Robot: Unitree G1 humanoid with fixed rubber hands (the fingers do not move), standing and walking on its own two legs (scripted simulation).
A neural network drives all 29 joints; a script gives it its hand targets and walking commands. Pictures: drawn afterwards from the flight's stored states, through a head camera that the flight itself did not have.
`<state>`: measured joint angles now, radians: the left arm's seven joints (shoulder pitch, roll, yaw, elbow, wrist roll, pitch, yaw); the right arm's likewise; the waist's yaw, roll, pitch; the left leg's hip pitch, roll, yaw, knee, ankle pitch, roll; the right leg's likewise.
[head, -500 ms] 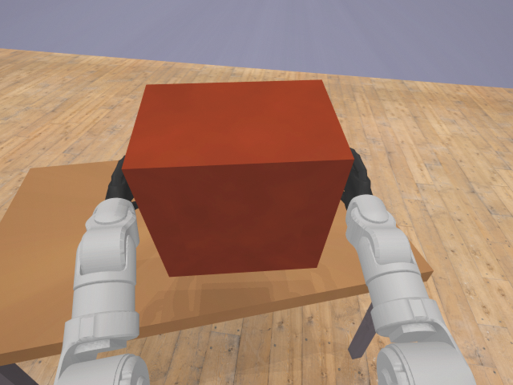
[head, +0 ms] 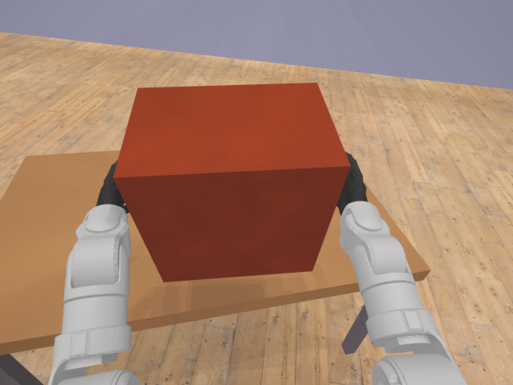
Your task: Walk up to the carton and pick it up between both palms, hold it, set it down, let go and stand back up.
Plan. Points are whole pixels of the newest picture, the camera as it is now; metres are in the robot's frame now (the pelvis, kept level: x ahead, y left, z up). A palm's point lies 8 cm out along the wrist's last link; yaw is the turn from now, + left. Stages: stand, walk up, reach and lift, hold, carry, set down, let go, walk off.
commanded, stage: hold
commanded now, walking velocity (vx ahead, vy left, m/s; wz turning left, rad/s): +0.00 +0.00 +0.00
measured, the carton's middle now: (234, 189) +0.41 +0.00 +0.14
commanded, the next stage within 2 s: none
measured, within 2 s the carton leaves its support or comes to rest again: neither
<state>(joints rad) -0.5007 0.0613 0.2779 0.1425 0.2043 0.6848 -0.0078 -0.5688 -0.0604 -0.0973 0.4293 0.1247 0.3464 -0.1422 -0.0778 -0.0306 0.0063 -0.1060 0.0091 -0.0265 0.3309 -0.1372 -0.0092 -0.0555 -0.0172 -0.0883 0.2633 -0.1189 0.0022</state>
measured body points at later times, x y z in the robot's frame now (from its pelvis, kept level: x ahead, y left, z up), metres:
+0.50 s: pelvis +0.01 -0.01 +0.00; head -0.04 +0.02 +0.45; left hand +0.38 +0.19 +0.16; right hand +0.38 -0.17 +0.18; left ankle +0.03 +0.12 -0.75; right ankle +0.02 -0.12 -0.75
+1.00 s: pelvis +0.00 +0.00 +0.00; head -0.04 +0.00 +0.45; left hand +0.38 +0.17 +0.17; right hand +0.37 -0.19 +0.17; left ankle +0.03 +0.12 -0.75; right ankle +0.02 -0.12 -0.75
